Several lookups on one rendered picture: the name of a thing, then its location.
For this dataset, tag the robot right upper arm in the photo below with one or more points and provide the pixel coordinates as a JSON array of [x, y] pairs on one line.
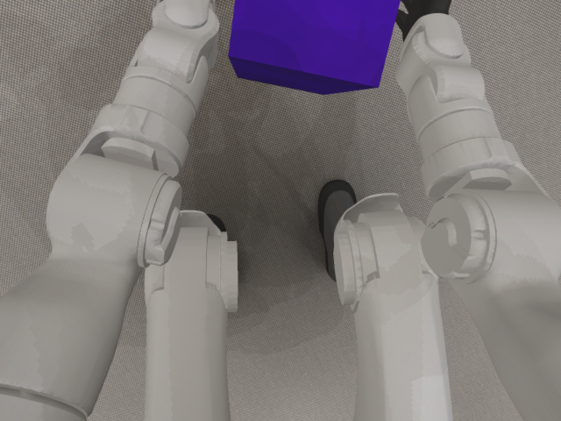
[[500, 250]]

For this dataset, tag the right robot hand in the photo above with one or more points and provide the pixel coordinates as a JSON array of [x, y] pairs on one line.
[[417, 9]]

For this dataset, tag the robot left upper arm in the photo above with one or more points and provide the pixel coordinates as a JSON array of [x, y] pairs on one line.
[[60, 326]]

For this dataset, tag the left robot shin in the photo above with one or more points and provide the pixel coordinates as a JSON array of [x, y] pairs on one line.
[[155, 275]]

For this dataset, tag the robot left forearm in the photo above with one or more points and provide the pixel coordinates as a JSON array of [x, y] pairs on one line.
[[147, 124]]

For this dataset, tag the carton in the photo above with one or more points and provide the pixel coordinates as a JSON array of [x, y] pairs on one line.
[[319, 46]]

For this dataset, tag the robot left thigh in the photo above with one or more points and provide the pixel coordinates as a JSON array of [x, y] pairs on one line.
[[186, 330]]

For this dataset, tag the robot right forearm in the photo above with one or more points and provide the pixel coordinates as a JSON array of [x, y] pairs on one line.
[[453, 123]]

